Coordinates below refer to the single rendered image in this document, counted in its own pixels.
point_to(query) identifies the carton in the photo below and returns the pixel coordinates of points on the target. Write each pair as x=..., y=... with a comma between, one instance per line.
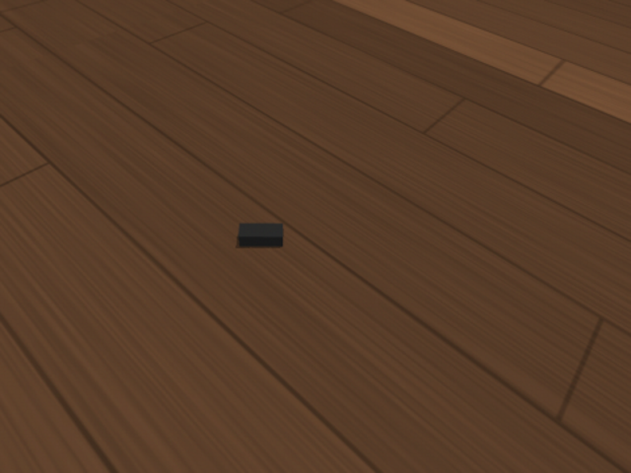
x=252, y=234

